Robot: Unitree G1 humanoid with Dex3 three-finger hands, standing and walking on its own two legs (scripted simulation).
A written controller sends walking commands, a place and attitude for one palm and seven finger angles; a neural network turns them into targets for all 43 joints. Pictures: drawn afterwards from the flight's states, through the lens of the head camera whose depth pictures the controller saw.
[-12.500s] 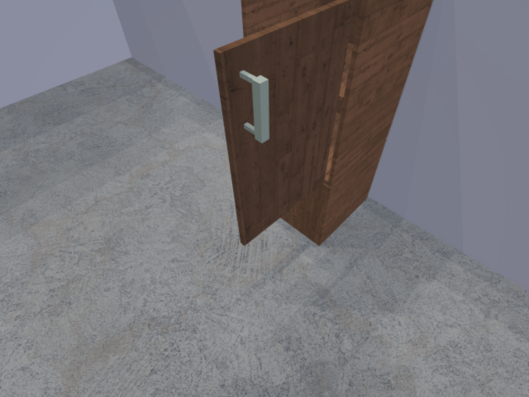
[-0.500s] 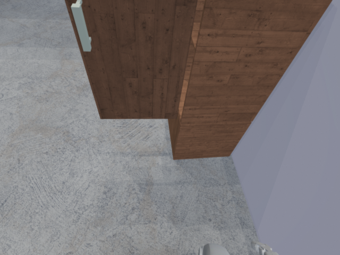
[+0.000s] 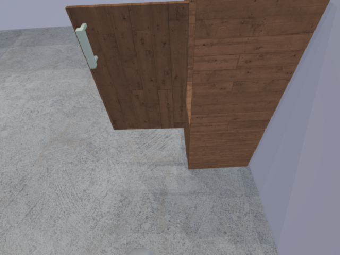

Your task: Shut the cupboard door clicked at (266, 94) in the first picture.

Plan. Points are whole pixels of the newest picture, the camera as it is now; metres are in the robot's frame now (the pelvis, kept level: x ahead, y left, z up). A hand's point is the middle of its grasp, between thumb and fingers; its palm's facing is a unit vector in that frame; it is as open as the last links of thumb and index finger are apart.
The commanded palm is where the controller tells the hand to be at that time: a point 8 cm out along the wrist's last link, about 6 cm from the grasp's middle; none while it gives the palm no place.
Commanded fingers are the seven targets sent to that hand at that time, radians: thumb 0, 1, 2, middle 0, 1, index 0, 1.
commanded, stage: take the last steps up to it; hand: left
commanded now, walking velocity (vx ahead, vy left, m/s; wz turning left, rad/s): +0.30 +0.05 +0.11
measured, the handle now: (88, 46) +0.72 +0.29 +0.13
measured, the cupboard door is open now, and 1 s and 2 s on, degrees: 88 88 88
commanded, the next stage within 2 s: come to a stop and stand still in 0.66 s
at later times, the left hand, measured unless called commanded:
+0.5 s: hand out of the picture +0.08 +0.24 -0.18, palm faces +0.10 -0.98 -0.15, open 7.4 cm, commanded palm none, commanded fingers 0.00 0.90 0.90 -0.20 -0.30 -0.20 -0.30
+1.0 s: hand (102, 204) +0.30 +0.24 -0.18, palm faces +0.07 -0.98 -0.20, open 7.2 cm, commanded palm none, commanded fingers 0.00 0.90 0.90 -0.20 -0.30 -0.20 -0.30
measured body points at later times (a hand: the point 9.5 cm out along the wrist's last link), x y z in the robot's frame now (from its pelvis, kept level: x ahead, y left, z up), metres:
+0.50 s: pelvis +0.11 +0.07 -0.01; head +0.13 +0.08 +0.44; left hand +0.07 +0.29 -0.17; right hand +0.17 -0.17 -0.15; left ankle +0.08 +0.16 -0.74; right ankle +0.11 -0.06 -0.68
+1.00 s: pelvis +0.26 +0.06 -0.01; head +0.29 +0.06 +0.44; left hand +0.30 +0.29 -0.17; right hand +0.27 -0.16 -0.17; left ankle +0.29 +0.18 -0.75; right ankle +0.26 -0.05 -0.74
